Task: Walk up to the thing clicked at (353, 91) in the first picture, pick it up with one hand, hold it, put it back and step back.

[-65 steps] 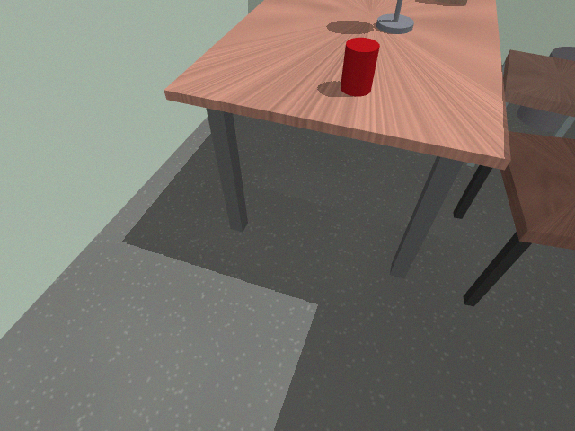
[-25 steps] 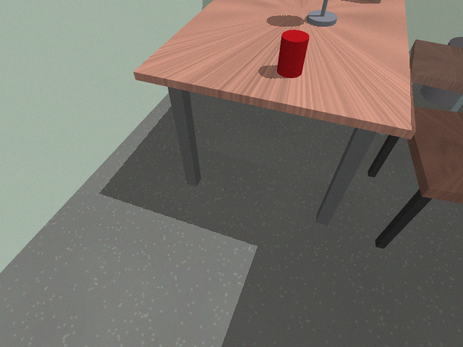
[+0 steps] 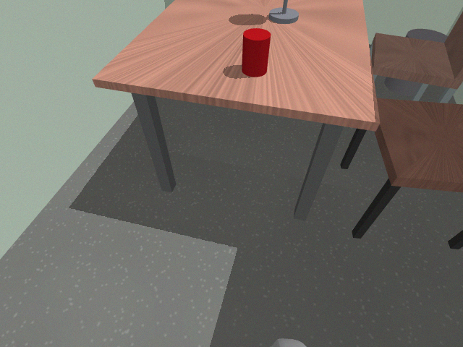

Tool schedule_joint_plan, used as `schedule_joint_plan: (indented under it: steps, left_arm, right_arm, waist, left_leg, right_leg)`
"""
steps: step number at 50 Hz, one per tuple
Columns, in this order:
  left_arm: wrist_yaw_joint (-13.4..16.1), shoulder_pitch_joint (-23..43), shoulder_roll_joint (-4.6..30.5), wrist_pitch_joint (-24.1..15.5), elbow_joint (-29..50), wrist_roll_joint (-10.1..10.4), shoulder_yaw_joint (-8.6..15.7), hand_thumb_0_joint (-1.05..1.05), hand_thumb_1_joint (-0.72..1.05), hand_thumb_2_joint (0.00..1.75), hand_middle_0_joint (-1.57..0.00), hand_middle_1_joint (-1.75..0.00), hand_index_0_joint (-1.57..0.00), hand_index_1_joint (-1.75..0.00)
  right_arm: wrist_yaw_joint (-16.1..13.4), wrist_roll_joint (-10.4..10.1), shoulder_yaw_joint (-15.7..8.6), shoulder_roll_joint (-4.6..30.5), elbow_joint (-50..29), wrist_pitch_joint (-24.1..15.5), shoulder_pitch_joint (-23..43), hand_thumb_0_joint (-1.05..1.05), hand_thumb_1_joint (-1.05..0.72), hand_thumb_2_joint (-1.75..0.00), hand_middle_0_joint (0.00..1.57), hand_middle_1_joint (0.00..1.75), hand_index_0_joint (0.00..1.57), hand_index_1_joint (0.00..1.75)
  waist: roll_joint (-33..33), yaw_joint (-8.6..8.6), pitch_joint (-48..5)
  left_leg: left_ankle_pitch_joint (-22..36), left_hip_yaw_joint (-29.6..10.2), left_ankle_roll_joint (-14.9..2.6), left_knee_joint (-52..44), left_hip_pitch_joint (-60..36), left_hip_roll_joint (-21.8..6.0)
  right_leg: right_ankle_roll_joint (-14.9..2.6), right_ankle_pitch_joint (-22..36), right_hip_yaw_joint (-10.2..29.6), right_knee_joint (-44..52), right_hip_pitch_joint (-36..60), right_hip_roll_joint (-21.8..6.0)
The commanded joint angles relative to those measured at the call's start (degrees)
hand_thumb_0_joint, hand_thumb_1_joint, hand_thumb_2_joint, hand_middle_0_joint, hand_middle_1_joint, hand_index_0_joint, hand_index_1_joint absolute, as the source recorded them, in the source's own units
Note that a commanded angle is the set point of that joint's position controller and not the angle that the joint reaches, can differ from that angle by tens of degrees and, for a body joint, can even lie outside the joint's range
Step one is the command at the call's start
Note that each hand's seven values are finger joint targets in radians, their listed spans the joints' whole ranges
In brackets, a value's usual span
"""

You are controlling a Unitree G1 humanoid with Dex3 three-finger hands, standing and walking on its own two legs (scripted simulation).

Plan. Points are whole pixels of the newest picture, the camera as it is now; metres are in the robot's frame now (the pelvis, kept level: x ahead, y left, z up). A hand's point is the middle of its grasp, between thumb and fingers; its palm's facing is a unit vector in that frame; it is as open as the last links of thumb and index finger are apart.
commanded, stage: walk up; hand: left
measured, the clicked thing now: (255, 53) +0.98 -0.06 +0.02
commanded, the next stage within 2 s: none
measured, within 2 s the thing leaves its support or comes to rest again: neither
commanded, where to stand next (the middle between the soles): +0.44 -0.15 m, yaw -14 degrees
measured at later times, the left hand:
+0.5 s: hand (147, 303) +0.24 +0.20 -0.18, palm faces -0.21 -0.92 -0.32, open 7.4 cm
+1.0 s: hand (205, 201) +0.47 +0.08 -0.13, palm faces -0.28 -0.88 -0.38, open 7.4 cm
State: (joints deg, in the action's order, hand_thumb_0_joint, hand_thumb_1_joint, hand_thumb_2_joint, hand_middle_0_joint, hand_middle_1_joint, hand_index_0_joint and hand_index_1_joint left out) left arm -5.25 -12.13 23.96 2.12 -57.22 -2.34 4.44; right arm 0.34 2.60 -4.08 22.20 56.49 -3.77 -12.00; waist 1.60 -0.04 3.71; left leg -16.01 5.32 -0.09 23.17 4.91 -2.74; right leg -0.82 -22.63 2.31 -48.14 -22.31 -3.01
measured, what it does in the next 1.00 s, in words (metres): walks ahead, turning right: right foot, then left foot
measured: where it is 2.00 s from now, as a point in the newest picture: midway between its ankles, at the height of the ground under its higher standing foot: (270, 303)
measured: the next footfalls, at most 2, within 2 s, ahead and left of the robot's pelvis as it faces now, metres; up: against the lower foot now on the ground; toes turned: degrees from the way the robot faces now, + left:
right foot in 0.12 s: +0.14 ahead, -0.20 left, +0.00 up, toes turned -7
left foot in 0.42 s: +0.26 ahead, +0.04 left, +0.00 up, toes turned -4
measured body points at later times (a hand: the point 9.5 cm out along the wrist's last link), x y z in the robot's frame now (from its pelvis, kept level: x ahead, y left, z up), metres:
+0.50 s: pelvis +0.16 -0.06 -0.02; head +0.17 -0.04 +0.43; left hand +0.25 +0.25 -0.15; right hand +0.16 -0.39 -0.11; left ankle +0.22 +0.04 -0.74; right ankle +0.11 -0.19 -0.70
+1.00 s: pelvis +0.31 -0.14 -0.01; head +0.32 -0.17 +0.44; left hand +0.49 +0.13 -0.10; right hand +0.27 -0.47 -0.13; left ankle +0.36 +0.00 -0.68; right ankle +0.33 -0.26 -0.74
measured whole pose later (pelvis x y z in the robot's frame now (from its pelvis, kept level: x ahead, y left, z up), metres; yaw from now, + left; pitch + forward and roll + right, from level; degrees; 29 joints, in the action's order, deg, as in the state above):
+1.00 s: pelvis +0.31 -0.14 -0.01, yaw -15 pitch -4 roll +0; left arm -2.9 -14.8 21.5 -3.7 -45.9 0.0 2.1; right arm 1.9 1.0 -2.6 25.1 47.1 -2.2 -19.5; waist -3.2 0.4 5.6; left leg -21.8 0.8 -1.7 60.1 24.9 -5.0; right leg -1.9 -14.1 -0.5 -33.3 -15.7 0.5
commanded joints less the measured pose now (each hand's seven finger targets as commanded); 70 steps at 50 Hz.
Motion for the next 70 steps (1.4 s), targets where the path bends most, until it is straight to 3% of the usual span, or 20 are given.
schedule_joint_plan:
  steps: [1,5,6,7,8,17,20,22,23,31,38,40,41,42,47,55,57,60,65,70]
  left_arm:
    - [-1.7,1.4,9.4,-2.0,8.0,0.3,3.2,0.00,0.90,0.90,-0.20,-0.30,-0.20,-0.30]
    - [-0.4,-10.3,11.6,-3.1,4.5,-0.3,4.7,0.00,0.90,0.90,-0.20,-0.30,-0.20,-0.30]
    - [0.6,-17.1,15.3,-3.6,3.7,-0.2,6.0,0.00,0.90,0.90,-0.20,-0.30,-0.20,-0.30]
    - [1.4,-17.6,20.7,-4.0,6.2,0.1,6.6,0.00,0.90,0.90,-0.20,-0.30,-0.20,-0.30]
    - [1.3,-12.1,22.2,-4.1,8.5,0.6,6.3,0.00,0.90,0.90,-0.20,-0.30,-0.20,-0.30]
    - [2.3,-4.7,15.3,-5.0,13.8,1.2,4.0,0.00,0.90,0.90,-0.20,-0.30,-0.20,-0.30]
    - [2.4,1.2,11.5,-4.7,16.3,1.0,2.4,0.00,0.90,0.90,-0.20,-0.30,-0.20,-0.30]
    - [3.2,-4.3,6.9,-4.4,16.3,1.3,1.1,0.00,0.90,0.90,-0.20,-0.30,-0.20,-0.30]
    - [3.5,-6.0,12.9,-4.4,15.0,0.9,2.0,0.00,0.90,0.90,-0.20,-0.30,-0.20,-0.30]
    - [1.3,-1.5,9.5,-4.7,13.9,1.7,2.1,0.00,0.90,0.90,-0.20,-0.30,-0.20,-0.30]
    - [0.8,-3.4,8.8,-5.1,12.8,1.8,2.5,0.00,0.90,0.90,-0.20,-0.30,-0.20,-0.30]
    - [2.2,-14.0,14.9,-6.1,10.5,1.5,5.2,0.00,0.90,0.90,-0.20,-0.30,-0.20,-0.30]
    - [2.8,-13.8,19.5,-6.7,12.7,1.8,5.7,0.00,0.90,0.90,-0.20,-0.30,-0.20,-0.30]
    - [2.8,-11.2,20.2,-6.4,13.1,2.5,5.3,0.00,0.90,0.90,-0.20,-0.30,-0.20,-0.30]
    - [3.6,-4.3,14.3,-7.1,14.7,2.6,3.3,0.00,0.90,0.90,-0.20,-0.30,-0.20,-0.30]
    - [5.5,-2.5,12.6,-6.2,14.5,2.3,1.0,0.00,0.90,0.90,-0.20,-0.30,-0.20,-0.30]
    - [5.8,-0.7,11.0,-5.4,14.5,2.9,0.0,0.00,0.90,0.90,-0.20,-0.30,-0.20,-0.30]
    - [6.5,-5.8,9.5,-3.8,10.2,4.1,-0.5,0.00,0.90,0.90,-0.20,-0.30,-0.20,-0.30]
    - [6.2,-3.8,11.4,-4.9,5.3,2.3,-0.5,0.00,0.90,0.90,-0.20,-0.30,-0.20,-0.30]
    - [5.9,0.8,9.6,-4.7,2.5,2.6,-1.8,0.00,0.90,0.90,-0.20,-0.30,-0.20,-0.30]
  right_arm:
    - [-0.4,0.5,-5.1,17.5,-7.1,-1.7,5.2,0.00,-0.90,-0.90,0.20,0.30,0.20,0.30]
    - [-0.1,0.3,-4.0,14.9,-8.0,-0.1,3.9,0.00,-0.90,-0.90,0.20,0.30,0.20,0.30]
    - [0.0,0.1,-2.5,11.1,-8.8,0.2,2.2,0.00,-0.90,-0.90,0.20,0.30,0.20,0.30]
    - [0.3,-1.3,-1.3,8.9,-11.6,0.2,3.0,0.00,-0.90,-0.90,0.20,0.30,0.20,0.30]
    - [0.1,-0.9,-2.8,14.1,-11.1,0.6,3.5,0.00,-0.90,-0.90,0.20,0.30,0.20,0.30]
    - [2.1,-1.2,-3.4,13.5,-9.3,-0.7,-6.0,0.00,-0.90,-0.90,0.20,0.30,0.20,0.30]
    - [0.8,-0.6,-5.1,14.6,-6.3,-2.0,-19.2,0.00,-0.90,-0.90,0.20,0.30,0.20,0.30]
    - [-0.1,0.3,-6.4,22.3,-9.3,-3.2,-18.6,0.00,-0.90,-0.90,0.20,0.30,0.20,0.30]
    - [0.0,-2.0,-6.3,23.2,-11.4,-3.3,-11.7,0.00,-0.90,-0.90,0.20,0.30,0.20,0.30]
    - [0.3,-1.3,-3.9,16.8,-12.2,-3.7,-11.1,0.00,-0.90,-0.90,0.20,0.30,0.20,0.30]
    - [0.4,-1.7,-3.7,17.0,-14.7,-1.6,-9.5,0.00,-0.90,-0.90,0.20,0.30,0.20,0.30]
    - [0.3,-2.0,-1.3,11.0,-15.4,-1.5,-13.7,0.00,-0.90,-0.90,0.20,0.30,0.20,0.30]
    - [0.5,-2.6,-0.2,8.7,-16.7,-1.2,-15.4,0.00,-0.90,-0.90,0.20,0.30,0.20,0.30]
    - [-0.2,-2.1,-2.2,15.3,-15.4,-0.4,-11.2,0.00,-0.90,-0.90,0.20,0.30,0.20,0.30]
    - [1.1,-1.8,-2.4,13.5,-11.0,0.4,-15.3,0.00,-0.90,-0.90,0.20,0.30,0.20,0.30]
    - [0.0,-1.9,-1.6,9.4,-10.3,0.8,-8.9,0.00,-0.90,-0.90,0.20,0.30,0.20,0.30]
    - [-0.5,-1.8,-1.8,10.3,-9.3,0.3,-9.4,0.00,-0.90,-0.90,0.20,0.30,0.20,0.30]
    - [-0.4,-2.5,-2.1,16.8,-11.0,-0.1,-0.9,0.00,-0.90,-0.90,0.20,0.30,0.20,0.30]
    - [-0.2,-3.1,0.4,11.3,-8.7,1.7,4.4,0.00,-0.90,-0.90,0.20,0.30,0.20,0.30]
    - [0.0,-2.9,0.8,11.6,-4.7,1.4,7.3,0.00,-0.90,-0.90,0.20,0.30,0.20,0.30]
  waist:
    - [-11.9,-0.82,1.5]
    - [0.8,-5.30,-2.7]
    - [14.1,-8.58,-4.0]
    - [24.4,-8.20,-1.9]
    - [13.9,-5.49,1.5]
    - [6.7,-0.65,0.6]
    - [-2.5,8.10,-3.7]
    - [-15.6,6.07,-1.2]
    - [-8.8,3.21,1.7]
    - [-10.6,2.32,2.9]
    - [-6.8,-0.88,-3.1]
    - [10.5,-6.05,-9.6]
    - [18.3,-4.76,-10.4]
    - [9.8,-5.05,-6.1]
    - [6.5,0.38,0.4]
    - [6.3,0.22,-4.3]
    - [3.0,2.01,-4.8]
    - [-11.6,-1.67,-7.5]
    - [-8.6,-1.73,-5.5]
    - [-6.2,-1.02,-7.6]
  left_leg:
    - [-8.9,-5.7,-9.32,-8.8,6.5,-13.7]
    - [-13.4,1.2,-6.29,13.9,17.3,-7.8]
    - [-14.2,3.8,-4.60,31.3,23.3,-3.0]
    - [-21.8,1.3,-1.73,43.7,34.5,4.4]
    - [-19.1,-5.8,-0.92,45.8,31.5,0.3]
    - [-7.5,-3.8,-1.26,18.7,14.8,-1.7]
    - [2.9,-2.9,-0.85,8.3,-11.1,0.4]
    - [-29.4,-44.5,-7.50,-13.4,-6.6,-22.6]
    - [-34.0,-47.3,-11.87,-15.9,-0.2,-25.7]
    - [18.7,-8.7,-12.17,-6.0,2.5,-14.1]
    - [14.7,-3.1,-8.66,6.5,8.2,-11.2]
    - [9.6,0.5,-5.18,33.8,18.2,-5.2]
    - [-13.7,-0.1,-2.48,44.7,31.0,1.7]
    - [-15.4,-6.3,-2.02,48.4,31.2,-0.8]
    - [-4.1,-6.5,-1.71,38.6,24.1,-3.7]
    - [3.8,-2.5,-1.05,16.5,9.4,-0.3]
    - [12.4,-4.6,-2.61,8.1,2.9,-0.2]
    - [14.2,-26.8,-13.76,0.1,9.3,-18.3]
    - [7.8,-13.1,-3.52,7.1,14.1,-6.6]
    - [7.9,-13.8,-4.39,2.6,7.0,-7.8]
  right_leg:
    - [0.14,2.9,-1.6,8.2,1.4,-3.1]
    - [-0.23,7.8,-8.6,13.6,20.8,3.6]
    - [-2.06,-3.3,0.4,21.4,25.6,0.6]
    - [-8.99,-18.5,31.8,38.1,22.0,-13.3]
    - [-14.70,-27.1,42.0,41.1,13.2,-19.2]
    - [-12.08,-4.7,14.8,31.0,3.4,-9.1]
    - [-7.03,-4.4,7.3,12.2,-14.0,-2.8]
    - [-2.48,-7.7,5.4,-17.9,-25.4,9.1]
    - [-2.82,-5.3,9.9,-20.0,-22.9,4.5]
    - [0.64,5.1,0.7,-1.7,-10.2,-0.5]
    - [-1.84,13.0,-7.4,16.0,12.0,3.6]
    - [-4.63,2.1,4.6,22.3,28.0,-1.3]
    - [-11.65,-4.7,34.1,31.3,31.3,-18.0]
    - [-16.48,-6.0,38.8,32.8,22.8,-20.2]
    - [-12.03,9.2,13.0,30.0,8.1,-8.8]
    - [-10.42,35.6,5.4,17.4,2.1,-8.6]
    - [-7.22,28.7,5.3,11.5,-2.0,-6.5]
    - [-1.05,-5.9,-1.1,1.6,4.1,2.6]
    - [-3.00,7.7,6.4,19.3,8.3,-2.8]
    - [-1.75,10.1,1.8,19.3,8.1,-1.0]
